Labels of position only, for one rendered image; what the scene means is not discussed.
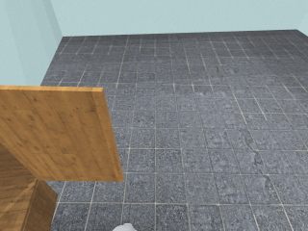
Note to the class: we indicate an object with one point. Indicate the cupboard door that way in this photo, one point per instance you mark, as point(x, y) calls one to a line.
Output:
point(60, 133)

